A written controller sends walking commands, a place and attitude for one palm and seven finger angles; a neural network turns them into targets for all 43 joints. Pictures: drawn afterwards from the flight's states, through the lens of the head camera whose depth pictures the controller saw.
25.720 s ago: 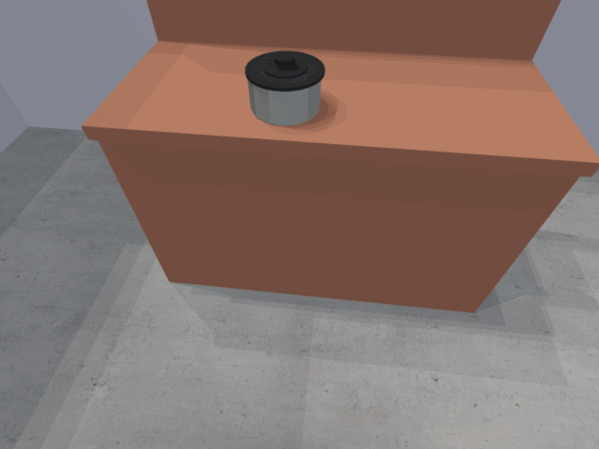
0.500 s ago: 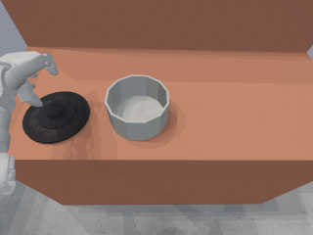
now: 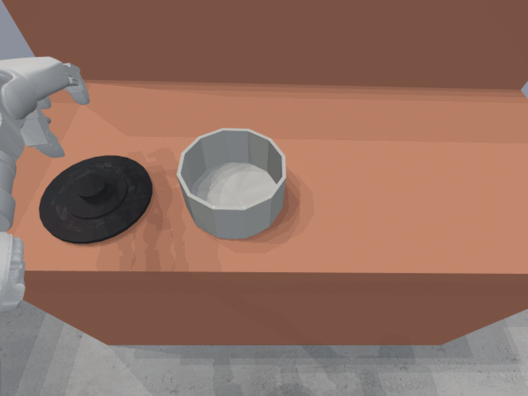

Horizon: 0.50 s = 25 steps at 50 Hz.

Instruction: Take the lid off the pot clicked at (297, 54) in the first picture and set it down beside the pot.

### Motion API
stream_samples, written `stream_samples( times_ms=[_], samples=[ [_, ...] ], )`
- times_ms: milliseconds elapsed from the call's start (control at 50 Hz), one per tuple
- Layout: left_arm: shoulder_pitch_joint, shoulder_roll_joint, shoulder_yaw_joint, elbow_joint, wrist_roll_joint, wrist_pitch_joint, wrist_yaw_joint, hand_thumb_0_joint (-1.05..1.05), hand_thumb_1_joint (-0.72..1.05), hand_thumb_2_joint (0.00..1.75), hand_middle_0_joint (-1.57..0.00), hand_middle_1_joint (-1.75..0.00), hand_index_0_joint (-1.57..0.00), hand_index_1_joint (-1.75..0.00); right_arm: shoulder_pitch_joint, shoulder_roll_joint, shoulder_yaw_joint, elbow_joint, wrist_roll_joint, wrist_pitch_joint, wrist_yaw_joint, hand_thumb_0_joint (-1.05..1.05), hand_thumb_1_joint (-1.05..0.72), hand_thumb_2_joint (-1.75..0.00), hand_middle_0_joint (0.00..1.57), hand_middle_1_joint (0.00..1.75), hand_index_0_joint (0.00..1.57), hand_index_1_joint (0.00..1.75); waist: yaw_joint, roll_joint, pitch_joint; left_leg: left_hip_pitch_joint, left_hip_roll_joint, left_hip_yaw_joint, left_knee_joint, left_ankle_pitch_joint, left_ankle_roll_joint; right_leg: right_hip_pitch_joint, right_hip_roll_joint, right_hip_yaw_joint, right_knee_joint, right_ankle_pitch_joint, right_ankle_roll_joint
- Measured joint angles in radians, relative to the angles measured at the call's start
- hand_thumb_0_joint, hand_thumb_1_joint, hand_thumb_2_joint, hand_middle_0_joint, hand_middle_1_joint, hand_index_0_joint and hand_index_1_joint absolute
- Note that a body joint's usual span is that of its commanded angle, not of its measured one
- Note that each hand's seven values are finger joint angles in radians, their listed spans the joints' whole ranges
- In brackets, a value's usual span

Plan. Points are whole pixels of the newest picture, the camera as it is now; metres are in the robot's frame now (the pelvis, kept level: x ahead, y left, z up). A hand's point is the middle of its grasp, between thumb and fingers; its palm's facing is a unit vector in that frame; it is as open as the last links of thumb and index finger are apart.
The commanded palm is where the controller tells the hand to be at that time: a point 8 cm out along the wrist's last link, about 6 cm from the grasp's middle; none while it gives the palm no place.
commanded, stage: draw the hand back to the body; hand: left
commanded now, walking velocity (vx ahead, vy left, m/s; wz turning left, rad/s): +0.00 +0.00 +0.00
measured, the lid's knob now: (92, 187) +0.45 +0.30 +0.01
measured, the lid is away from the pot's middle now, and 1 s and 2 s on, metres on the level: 0.25 0.25 0.25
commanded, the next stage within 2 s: none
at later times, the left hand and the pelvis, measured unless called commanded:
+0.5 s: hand (33, 150) +0.41 +0.30 +0.16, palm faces -0.28 -0.04 -0.96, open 11.1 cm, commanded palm +0.37 +0.28 +0.22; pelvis +0.00 -0.01 +0.00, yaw +1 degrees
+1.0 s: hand (70, 149) +0.36 +0.22 +0.21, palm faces +0.42 -0.87 -0.27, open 10.3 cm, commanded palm +0.30 +0.25 +0.21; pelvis +0.01 -0.05 +0.01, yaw -1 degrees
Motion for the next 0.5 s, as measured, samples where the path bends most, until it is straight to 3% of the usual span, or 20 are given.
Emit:
stream_samples(
  times_ms=[60,120,200,360,500],
  samples=[
    [0.033,-0.004,0.02,-0.062,0.012,-0.011,-0.009,0.0,-0.02,0.67,-0.38,-0.85,-0.37,-0.84,0.003,-0.001,-0.004,-0.004,-0.007,0.004,0.0,0.01,-0.91,-0.9,0.21,0.3,0.2,0.3,0.0,0.004,0.006,0.0,0.0,-0.003,-0.003,0.003,0.0,0.002,0.0,-0.002,-0.006,0.004,0.001],
    [0.06,0.004,0.063,-0.081,-0.001,-0.039,-0.005,0.0,-0.02,0.67,-0.38,-0.85,-0.37,-0.84,0.003,0.001,-0.001,-0.005,-0.009,0.005,-0.005,0.01,-0.91,-0.9,0.21,0.3,0.2,0.3,-0.006,0.002,0.001,0.004,0.001,-0.001,-0.008,0.003,0.0,0.006,0.001,0.0,-0.012,0.006,0.008],
    [0.097,0.018,0.078,-0.093,-0.019,-0.033,0.003,0.0,-0.02,0.67,-0.38,-0.85,-0.37,-0.84,0.004,0.002,-0.003,-0.017,-0.005,0.01,0.003,0.01,-0.91,-0.9,0.21,0.3,0.2,0.3,-0.009,0.0,-0.004,0.013,0.003,0.003,-0.012,0.001,-0.003,0.011,0.003,0.005,-0.011,0.004,0.007],
    [0.257,0.012,0.118,-0.286,-0.038,-0.025,-0.012,0.0,-0.02,0.67,-0.38,-0.85,-0.37,-0.84,-0.017,-0.004,-0.006,-0.047,-0.009,0.025,0.014,0.01,-0.91,-0.9,0.2,0.3,0.2,0.3,0.009,0.009,0.012,0.034,0.0,-0.006,-0.022,0.008,-0.004,0.037,0.001,-0.004,-0.023,0.008,0.008],
    [0.331,-0.005,0.104,-0.394,-0.078,0.011,-0.011,0.0,-0.02,0.67,-0.38,-0.85,-0.37,-0.84,-0.059,-0.005,-0.003,-0.063,-0.001,0.027,0.032,0.01,-0.91,-0.9,0.2,0.3,0.2,0.3,0.041,0.019,0.01,0.051,-0.004,-0.019,-0.027,0.017,-0.007,0.056,-0.003,-0.018,-0.024,0.008,0.004]
  ],
)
